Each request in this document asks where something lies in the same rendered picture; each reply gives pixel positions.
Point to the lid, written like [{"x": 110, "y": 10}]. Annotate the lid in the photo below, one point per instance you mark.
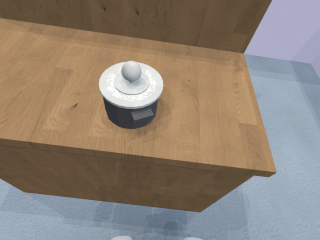
[{"x": 131, "y": 94}]

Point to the knob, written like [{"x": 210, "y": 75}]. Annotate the knob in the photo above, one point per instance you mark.
[{"x": 131, "y": 71}]

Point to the pot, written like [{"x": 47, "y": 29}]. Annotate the pot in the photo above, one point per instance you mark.
[{"x": 130, "y": 118}]

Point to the table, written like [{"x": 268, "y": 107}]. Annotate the table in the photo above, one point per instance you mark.
[{"x": 207, "y": 136}]

